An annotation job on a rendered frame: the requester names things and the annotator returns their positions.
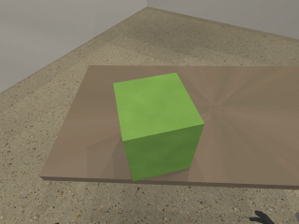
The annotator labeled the carton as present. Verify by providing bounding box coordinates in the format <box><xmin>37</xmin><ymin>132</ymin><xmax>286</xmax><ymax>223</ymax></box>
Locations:
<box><xmin>113</xmin><ymin>73</ymin><xmax>205</xmax><ymax>181</ymax></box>

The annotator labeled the table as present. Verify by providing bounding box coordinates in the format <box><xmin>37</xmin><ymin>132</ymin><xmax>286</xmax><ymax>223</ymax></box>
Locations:
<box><xmin>39</xmin><ymin>65</ymin><xmax>299</xmax><ymax>222</ymax></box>

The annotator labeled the robot right hand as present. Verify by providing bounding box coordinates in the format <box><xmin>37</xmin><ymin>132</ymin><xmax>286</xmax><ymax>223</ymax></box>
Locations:
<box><xmin>249</xmin><ymin>210</ymin><xmax>275</xmax><ymax>224</ymax></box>

